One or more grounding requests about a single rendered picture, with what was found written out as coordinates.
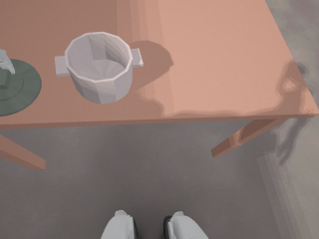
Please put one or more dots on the robot left thigh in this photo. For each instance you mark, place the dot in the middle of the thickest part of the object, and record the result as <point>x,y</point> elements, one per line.
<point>120,227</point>

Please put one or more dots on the lid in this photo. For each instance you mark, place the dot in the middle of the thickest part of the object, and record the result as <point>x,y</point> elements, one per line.
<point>24,88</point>

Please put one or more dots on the left robot hand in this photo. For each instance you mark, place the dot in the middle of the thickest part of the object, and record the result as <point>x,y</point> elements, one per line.
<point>5,62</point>

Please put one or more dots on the robot left shin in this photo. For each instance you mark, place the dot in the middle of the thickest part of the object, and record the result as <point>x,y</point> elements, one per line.
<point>120,212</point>

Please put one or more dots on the pot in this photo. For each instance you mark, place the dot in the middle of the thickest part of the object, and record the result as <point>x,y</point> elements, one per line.
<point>100,65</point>

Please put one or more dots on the knob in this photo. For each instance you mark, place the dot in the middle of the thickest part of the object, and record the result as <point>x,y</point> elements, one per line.
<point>5,78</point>

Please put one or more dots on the table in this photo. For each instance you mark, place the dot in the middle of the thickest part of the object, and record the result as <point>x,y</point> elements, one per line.
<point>203,60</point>

